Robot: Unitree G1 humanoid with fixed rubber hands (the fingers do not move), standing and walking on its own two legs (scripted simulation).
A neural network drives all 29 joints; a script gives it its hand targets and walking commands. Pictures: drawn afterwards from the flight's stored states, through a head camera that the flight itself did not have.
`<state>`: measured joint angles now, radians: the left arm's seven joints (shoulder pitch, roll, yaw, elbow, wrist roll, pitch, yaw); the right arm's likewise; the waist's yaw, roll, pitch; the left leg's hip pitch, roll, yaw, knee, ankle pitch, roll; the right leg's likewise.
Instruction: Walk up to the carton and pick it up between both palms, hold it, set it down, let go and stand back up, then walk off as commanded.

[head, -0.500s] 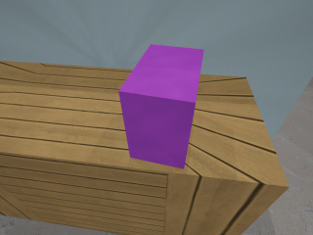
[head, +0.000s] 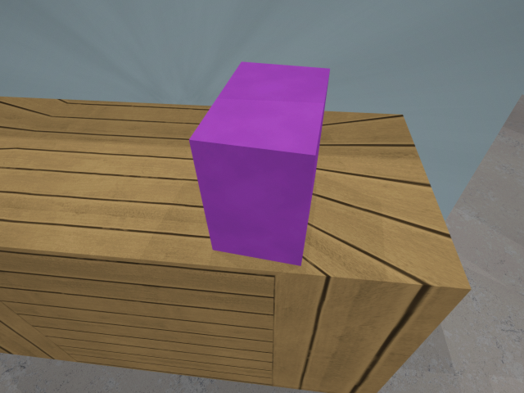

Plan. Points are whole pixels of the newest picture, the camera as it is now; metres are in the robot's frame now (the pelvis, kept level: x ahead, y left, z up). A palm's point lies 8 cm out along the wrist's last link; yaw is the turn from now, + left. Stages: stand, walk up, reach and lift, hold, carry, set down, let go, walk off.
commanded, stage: stand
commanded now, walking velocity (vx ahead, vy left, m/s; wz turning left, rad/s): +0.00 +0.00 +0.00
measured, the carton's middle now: (270, 160) +0.51 +0.01 +0.10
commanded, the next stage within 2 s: walk off in 1.50 s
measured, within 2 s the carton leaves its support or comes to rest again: neither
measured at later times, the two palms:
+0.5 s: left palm out of the picture +0.07 +0.29 -0.11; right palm out of the picture +0.07 -0.30 -0.12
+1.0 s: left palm out of the picture +0.09 +0.29 -0.11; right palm out of the picture +0.07 -0.30 -0.12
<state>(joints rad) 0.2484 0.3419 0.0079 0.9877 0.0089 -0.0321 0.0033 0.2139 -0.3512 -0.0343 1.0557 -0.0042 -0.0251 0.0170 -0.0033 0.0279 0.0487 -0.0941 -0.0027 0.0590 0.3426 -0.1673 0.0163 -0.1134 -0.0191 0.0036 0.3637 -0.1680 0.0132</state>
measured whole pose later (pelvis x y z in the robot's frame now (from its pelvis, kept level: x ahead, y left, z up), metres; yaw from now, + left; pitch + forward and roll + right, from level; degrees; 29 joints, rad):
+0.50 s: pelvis +0.01 -0.01 +0.00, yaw +0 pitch -4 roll +0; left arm 0.23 0.33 0.00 1.01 0.00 -0.03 0.01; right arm 0.19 -0.35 -0.01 1.05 0.00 -0.03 0.00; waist 0.00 0.02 0.05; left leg -0.09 0.01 0.06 0.34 -0.18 0.00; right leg -0.10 0.00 0.01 0.34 -0.17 0.01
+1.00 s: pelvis +0.02 +0.00 +0.00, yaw -1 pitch -4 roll +0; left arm 0.18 0.33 0.01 1.03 0.00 -0.02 0.02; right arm 0.18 -0.34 -0.02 1.07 -0.01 -0.02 0.00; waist -0.01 0.01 0.04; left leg -0.07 0.01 0.07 0.32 -0.19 0.01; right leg -0.09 -0.01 0.02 0.33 -0.17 0.01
